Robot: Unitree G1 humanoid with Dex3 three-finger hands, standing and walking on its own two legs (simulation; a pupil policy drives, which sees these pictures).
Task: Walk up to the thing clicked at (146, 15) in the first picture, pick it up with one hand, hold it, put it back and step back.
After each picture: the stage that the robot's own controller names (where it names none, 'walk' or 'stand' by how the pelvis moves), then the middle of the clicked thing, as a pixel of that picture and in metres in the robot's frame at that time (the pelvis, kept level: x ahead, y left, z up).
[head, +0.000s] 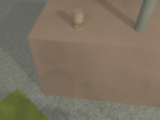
stand; (145, 12) +0.88 -0.37 +0.01
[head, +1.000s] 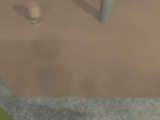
sink last; (107, 0) +0.86 -0.11 +0.05
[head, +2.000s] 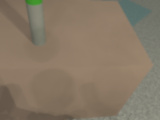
rise first; (36, 21) +0.68 +0.22 +0.04
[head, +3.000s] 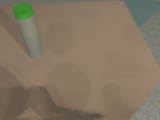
stand; (30, 34) +0.59 +0.23 +0.04
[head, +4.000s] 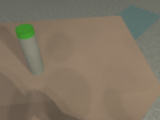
stand; (31, 52) +0.55 +0.24 +0.01
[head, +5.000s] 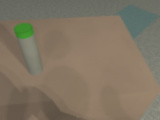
stand; (30, 51) +0.54 +0.24 +0.01
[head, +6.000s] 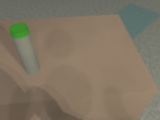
stand; (26, 51) +0.54 +0.25 +0.01
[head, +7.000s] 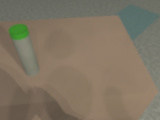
stand; (26, 52) +0.54 +0.26 +0.01
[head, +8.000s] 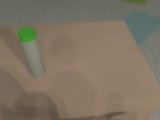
rise first; (33, 55) +0.54 +0.24 +0.01
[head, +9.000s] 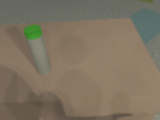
go down; (39, 52) +0.55 +0.23 +0.01
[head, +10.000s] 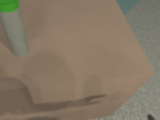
go down; (14, 29) +0.57 +0.21 +0.05
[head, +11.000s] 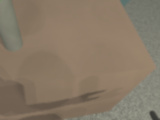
go down; (5, 20) +0.56 +0.22 +0.07
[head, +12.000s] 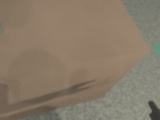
close in; out of the picture +0.57 +0.24 +0.11
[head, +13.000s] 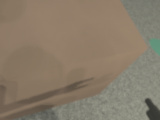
close; out of the picture +0.55 +0.24 +0.11
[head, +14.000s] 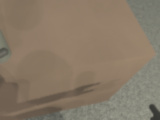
lift; out of the picture +0.47 +0.23 +0.11
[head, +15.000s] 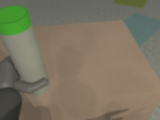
lift; (27, 58) +0.31 +0.15 +0.23
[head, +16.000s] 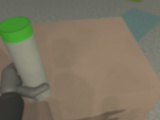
hold; (29, 65) +0.33 +0.15 +0.18
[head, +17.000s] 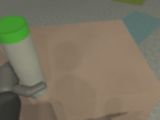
hold; (26, 64) +0.32 +0.16 +0.20
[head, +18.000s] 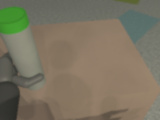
crouch; (25, 55) +0.35 +0.16 +0.20
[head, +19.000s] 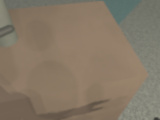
lower; out of the picture +0.49 +0.21 +0.24
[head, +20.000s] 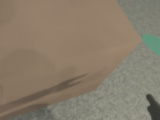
lower; out of the picture +0.53 +0.23 +0.12
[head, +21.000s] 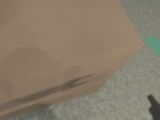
lower; out of the picture +0.53 +0.22 +0.11
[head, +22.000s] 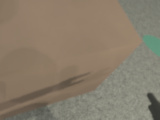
lower; out of the picture +0.53 +0.23 +0.12
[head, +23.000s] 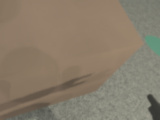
lower; out of the picture +0.53 +0.23 +0.12
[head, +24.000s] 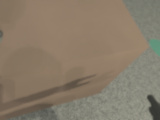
open; out of the picture +0.53 +0.21 +0.12
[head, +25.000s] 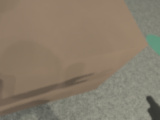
rise; out of the picture +0.53 +0.22 +0.11
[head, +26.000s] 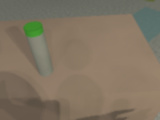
sink last; (40, 51) +0.52 +0.21 +0.06
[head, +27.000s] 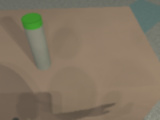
stand; (38, 44) +0.53 +0.20 +0.05
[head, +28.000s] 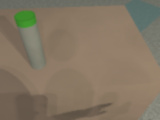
stand; (32, 43) +0.53 +0.21 +0.07
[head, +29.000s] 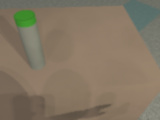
stand; (32, 43) +0.52 +0.21 +0.07
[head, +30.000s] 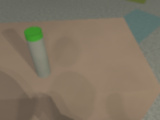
stand; (39, 54) +0.54 +0.21 +0.01
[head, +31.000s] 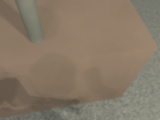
walk; (30, 16) +0.62 +0.21 +0.04
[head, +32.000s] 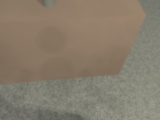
walk; out of the picture +0.92 +0.20 +0.05
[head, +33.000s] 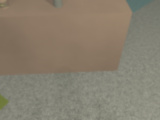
stand; out of the picture +1.19 +0.24 +0.03
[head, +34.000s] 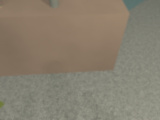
stand; out of the picture +1.17 +0.22 +0.01
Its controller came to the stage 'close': yes
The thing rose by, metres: 0.22
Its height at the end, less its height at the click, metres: +0.00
